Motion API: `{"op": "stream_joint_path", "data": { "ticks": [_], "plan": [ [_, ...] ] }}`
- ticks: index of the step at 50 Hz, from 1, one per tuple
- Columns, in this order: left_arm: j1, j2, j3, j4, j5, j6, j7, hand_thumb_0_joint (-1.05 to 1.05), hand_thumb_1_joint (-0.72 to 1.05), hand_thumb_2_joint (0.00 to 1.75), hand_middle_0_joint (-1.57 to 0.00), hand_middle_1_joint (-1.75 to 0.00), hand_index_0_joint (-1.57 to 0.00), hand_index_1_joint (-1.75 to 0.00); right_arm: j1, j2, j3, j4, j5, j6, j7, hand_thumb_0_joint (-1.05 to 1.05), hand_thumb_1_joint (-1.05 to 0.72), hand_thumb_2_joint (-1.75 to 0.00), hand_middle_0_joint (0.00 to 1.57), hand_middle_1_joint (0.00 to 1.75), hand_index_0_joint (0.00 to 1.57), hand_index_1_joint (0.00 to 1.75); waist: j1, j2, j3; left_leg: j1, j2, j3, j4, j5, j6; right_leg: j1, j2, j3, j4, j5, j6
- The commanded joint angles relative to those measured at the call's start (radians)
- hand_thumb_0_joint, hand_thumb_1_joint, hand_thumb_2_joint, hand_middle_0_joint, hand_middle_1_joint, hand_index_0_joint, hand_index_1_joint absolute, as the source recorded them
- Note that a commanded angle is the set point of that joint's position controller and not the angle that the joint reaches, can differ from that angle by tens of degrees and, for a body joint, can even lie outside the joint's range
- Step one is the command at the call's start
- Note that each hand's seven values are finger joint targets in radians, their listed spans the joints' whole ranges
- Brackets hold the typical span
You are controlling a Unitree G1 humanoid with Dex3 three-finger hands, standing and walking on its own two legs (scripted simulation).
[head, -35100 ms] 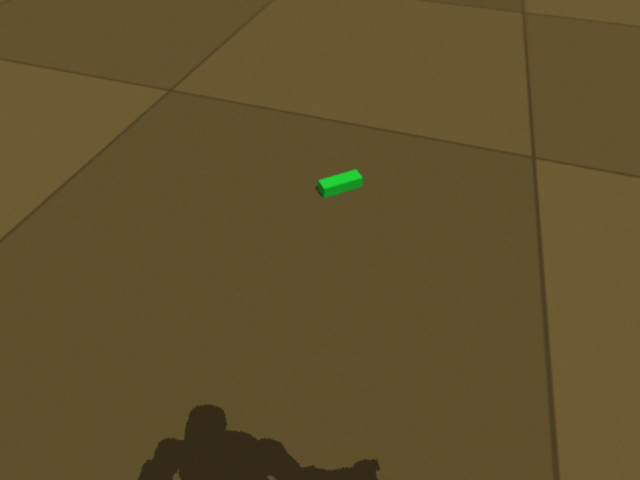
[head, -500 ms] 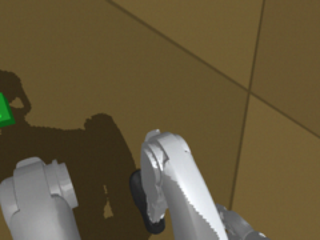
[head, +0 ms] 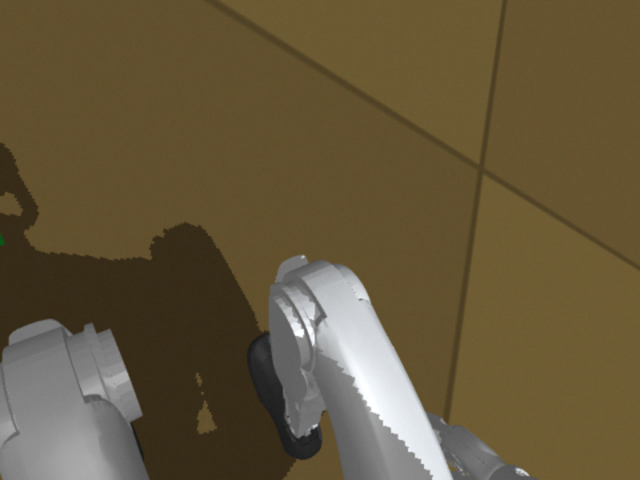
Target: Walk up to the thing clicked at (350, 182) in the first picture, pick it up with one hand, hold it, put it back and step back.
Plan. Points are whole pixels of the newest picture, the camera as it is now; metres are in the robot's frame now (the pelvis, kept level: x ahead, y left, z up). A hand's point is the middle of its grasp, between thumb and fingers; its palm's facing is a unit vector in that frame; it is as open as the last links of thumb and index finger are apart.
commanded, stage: open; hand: left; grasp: from above
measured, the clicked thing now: out of the picture +0.42 +0.35 -0.27
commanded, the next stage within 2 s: withdraw in 0.74 s
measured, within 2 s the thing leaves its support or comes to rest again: neither
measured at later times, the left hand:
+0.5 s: hand out of the picture +0.41 +0.35 -0.24, palm faces -0.42 -0.18 -0.89, open 13.5 cm
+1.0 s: hand out of the picture +0.41 +0.35 -0.23, palm faces -0.39 -0.17 -0.91, open 13.9 cm
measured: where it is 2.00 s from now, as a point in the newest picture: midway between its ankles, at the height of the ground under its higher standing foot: (216, 454)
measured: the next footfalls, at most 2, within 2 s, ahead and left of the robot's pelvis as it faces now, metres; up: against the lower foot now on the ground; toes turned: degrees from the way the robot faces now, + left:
none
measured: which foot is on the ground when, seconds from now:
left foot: down 0.00-1.00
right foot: down 0.00-1.00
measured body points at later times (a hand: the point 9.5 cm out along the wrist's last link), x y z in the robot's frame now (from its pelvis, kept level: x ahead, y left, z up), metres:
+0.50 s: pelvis +0.00 +0.00 +0.00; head +0.25 +0.14 +0.34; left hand +0.43 +0.36 -0.19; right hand +0.08 -0.25 -0.06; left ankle +0.07 +0.13 -0.26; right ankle +0.11 -0.11 -0.26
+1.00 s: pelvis +0.00 +0.00 +0.00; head +0.25 +0.14 +0.35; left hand +0.43 +0.36 -0.18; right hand +0.07 -0.25 -0.06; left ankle +0.07 +0.13 -0.26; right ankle +0.11 -0.11 -0.26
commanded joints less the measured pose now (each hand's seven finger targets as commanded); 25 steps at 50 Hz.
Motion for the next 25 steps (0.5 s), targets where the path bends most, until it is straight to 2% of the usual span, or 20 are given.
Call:
{"op": "stream_joint_path", "data": {
  "ticks": [1,3,5,7,8,9,10,11,13,14,15,16,17,18,20,21,22,23,24,25],
  "plan": [
    [-0.250,0.241,-0.015,-0.123,-0.007,-0.015,0.052,0.00,-0.06,0.68,-0.47,-0.66,-0.47,-0.66,0.150,-0.318,-0.086,-0.004,0.006,-0.005,-0.011,0.00,-0.89,-0.90,0.20,0.30,0.20,0.30,-0.039,0.506,-0.606,0.476,0.030,0.110,-0.257,0.175,0.023,0.305,0.022,-0.101,-0.202,0.238,-0.075],
    [-0.254,0.223,-0.028,-0.122,-0.007,-0.014,0.057,0.00,-0.15,0.72,-0.40,-0.68,-0.40,-0.68,0.141,-0.321,-0.090,-0.005,0.010,-0.012,-0.009,0.00,-0.89,-0.90,0.20,0.30,0.20,0.30,-0.036,0.510,-0.601,0.487,0.030,0.109,-0.258,0.172,0.021,0.294,0.023,-0.101,-0.202,0.235,-0.074],
    [-0.225,0.259,0.007,-0.114,0.001,-0.010,0.071,0.00,-0.20,0.75,-0.37,-0.72,-0.36,-0.72,0.159,-0.321,-0.087,0.005,0.005,-0.011,-0.009,0.00,-0.89,-0.90,0.20,0.30,0.20,0.30,-0.027,0.522,-0.615,0.489,0.031,0.113,-0.260,0.193,0.021,0.322,0.027,-0.098,-0.208,0.253,-0.074],
    [-0.238,0.222,-0.023,-0.114,0.000,-0.001,0.073,0.00,-0.25,0.79,-0.34,-0.73,-0.33,-0.74,0.146,-0.319,-0.087,0.003,0.004,-0.016,-0.005,0.00,-0.89,-0.90,0.20,0.30,0.20,0.30,-0.034,0.514,-0.604,0.482,0.030,0.112,-0.262,0.196,0.019,0.309,0.025,-0.102,-0.206,0.252,-0.074],
    [-0.221,0.245,0.001,-0.116,0.002,0.005,0.077,0.00,-0.27,0.82,-0.31,-0.77,-0.30,-0.78,0.152,-0.320,-0.087,0.008,0.001,-0.014,-0.005,0.00,-0.89,-0.90,0.20,0.30,0.20,0.30,-0.024,0.528,-0.625,0.497,0.032,0.113,-0.264,0.208,0.020,0.325,0.029,-0.100,-0.210,0.265,-0.075],
    [-0.219,0.209,-0.023,-0.108,-0.005,0.011,0.074,0.00,-0.30,0.84,-0.29,-0.78,-0.28,-0.79,0.144,-0.321,-0.088,-0.002,0.002,-0.017,-0.004,0.00,-0.89,-0.90,0.20,0.30,0.20,0.30,-0.028,0.523,-0.627,0.507,0.031,0.112,-0.262,0.223,0.017,0.318,0.028,-0.103,-0.208,0.279,-0.073],
    [-0.239,0.198,-0.039,-0.101,-0.006,0.015,0.071,0.00,-0.32,0.85,-0.27,-0.81,-0.26,-0.81,0.142,-0.317,-0.086,0.000,0.002,-0.021,0.000,0.00,-0.89,-0.90,0.20,0.30,0.20,0.30,-0.038,0.537,-0.616,0.509,0.031,0.108,-0.270,0.211,0.015,0.304,0.026,-0.105,-0.199,0.269,-0.076],
    [-0.236,0.226,-0.025,-0.100,-0.005,0.017,0.072,0.00,-0.33,0.86,-0.25,-0.84,-0.24,-0.84,0.140,-0.323,-0.090,0.007,0.003,-0.023,0.001,0.00,-0.89,-0.90,0.20,0.30,0.20,0.30,-0.032,0.540,-0.605,0.499,0.034,0.104,-0.270,0.193,0.016,0.298,0.027,-0.102,-0.200,0.254,-0.076],
    [-0.220,0.235,-0.015,-0.097,-0.007,0.030,0.071,0.00,-0.39,0.91,-0.21,-0.85,-0.20,-0.87,0.147,-0.329,-0.090,-0.002,0.008,-0.023,0.002,0.00,-0.89,-0.90,0.20,0.30,0.20,0.30,-0.024,0.523,-0.612,0.496,0.030,0.108,-0.270,0.200,0.018,0.309,0.026,-0.101,-0.207,0.259,-0.075],
    [-0.224,0.226,-0.017,-0.108,-0.012,0.030,0.069,0.00,-0.40,0.93,-0.20,-0.87,-0.19,-0.88,0.142,-0.329,-0.092,-0.004,0.007,-0.025,0.002,0.00,-0.89,-0.90,0.20,0.30,0.20,0.30,-0.027,0.528,-0.610,0.499,0.030,0.105,-0.275,0.203,0.016,0.300,0.023,-0.106,-0.203,0.258,-0.075],
    [-0.238,0.203,-0.041,-0.117,-0.019,0.030,0.066,0.00,-0.42,0.93,-0.19,-0.88,-0.18,-0.89,0.126,-0.321,-0.084,-0.013,0.007,-0.028,0.003,0.00,-0.89,-0.90,0.20,0.30,0.20,0.30,-0.026,0.534,-0.608,0.494,0.031,0.105,-0.275,0.195,0.017,0.298,0.025,-0.102,-0.209,0.252,-0.075],
    [-0.219,0.233,-0.010,-0.099,-0.023,0.033,0.067,0.00,-0.44,0.95,-0.17,-0.91,-0.16,-0.92,0.138,-0.329,-0.089,0.002,0.007,-0.027,0.001,0.00,-0.89,-0.90,0.20,0.30,0.20,0.30,-0.028,0.522,-0.616,0.502,0.033,0.101,-0.275,0.200,0.017,0.304,0.025,-0.105,-0.206,0.260,-0.075],
    [-0.230,0.226,-0.023,-0.111,-0.019,0.034,0.062,0.00,-0.47,0.97,-0.14,-0.93,-0.13,-0.94,0.144,-0.330,-0.091,-0.007,0.011,-0.028,0.002,0.00,-0.89,-0.90,0.20,0.30,0.20,0.30,-0.032,0.531,-0.610,0.496,0.031,0.106,-0.273,0.207,0.018,0.311,0.024,-0.101,-0.207,0.266,-0.074],
    [-0.218,0.248,0.003,-0.111,-0.021,0.036,0.063,0.00,-0.49,0.98,-0.12,-0.95,-0.11,-0.95,0.143,-0.325,-0.091,0.005,0.012,-0.025,0.000,0.00,-0.89,-0.90,0.20,0.30,0.20,0.30,-0.018,0.529,-0.625,0.497,0.033,0.107,-0.272,0.209,0.018,0.318,0.026,-0.098,-0.205,0.269,-0.076],
    [-0.255,0.210,-0.040,-0.119,-0.026,0.035,0.048,0.00,-0.51,0.99,-0.09,-0.97,-0.09,-0.97,0.134,-0.322,-0.089,-0.007,0.014,-0.034,0.006,0.00,-0.89,-0.90,0.20,0.30,0.20,0.30,-0.038,0.530,-0.601,0.497,0.032,0.104,-0.267,0.197,0.017,0.295,0.020,-0.098,-0.198,0.259,-0.075],
    [-0.237,0.242,-0.017,-0.111,-0.025,0.035,0.049,0.00,-0.53,1.02,-0.09,-0.98,-0.07,-1.00,0.143,-0.330,-0.089,-0.004,0.012,-0.030,0.004,0.00,-0.89,-0.90,0.20,0.30,0.20,0.30,-0.036,0.527,-0.605,0.487,0.033,0.104,-0.271,0.195,0.020,0.311,0.025,-0.097,-0.209,0.255,-0.076],
    [-0.248,0.228,-0.023,-0.122,-0.033,0.031,0.045,0.00,-0.53,1.03,-0.08,-0.99,-0.07,-1.00,0.145,-0.331,-0.090,-0.016,0.017,-0.031,0.004,0.00,-0.89,-0.90,0.20,0.30,0.20,0.30,-0.039,0.509,-0.600,0.479,0.029,0.106,-0.268,0.188,0.022,0.307,0.022,-0.098,-0.212,0.248,-0.074],
    [-0.224,0.226,-0.022,-0.123,-0.034,0.029,0.045,0.00,-0.54,1.02,-0.08,-0.99,-0.07,-1.00,0.139,-0.326,-0.088,-0.013,0.016,-0.028,0.001,0.00,-0.89,-0.90,0.20,0.30,0.20,0.30,-0.025,0.520,-0.621,0.485,0.031,0.110,-0.272,0.197,0.022,0.335,0.028,-0.093,-0.221,0.256,-0.076],
    [-0.212,0.246,-0.002,-0.110,-0.034,0.028,0.046,0.00,-0.55,1.05,-0.08,-1.00,-0.06,-1.01,0.154,-0.329,-0.089,-0.004,0.012,-0.025,-0.001,0.00,-0.89,-0.90,0.20,0.30,0.20,0.30,-0.029,0.506,-0.624,0.487,0.031,0.110,-0.267,0.206,0.022,0.336,0.025,-0.098,-0.219,0.264,-0.073],
    [-0.215,0.243,-0.002,-0.119,-0.034,0.023,0.044,0.00,-0.53,1.05,-0.08,-1.01,-0.07,-1.02,0.157,-0.326,-0.087,-0.003,0.012,-0.022,-0.001,0.00,-0.89,-0.90,0.20,0.30,0.20,0.30,-0.028,0.514,-0.627,0.485,0.030,0.109,-0.271,0.209,0.021,0.339,0.024,-0.099,-0.218,0.264,-0.074]
  ]
}}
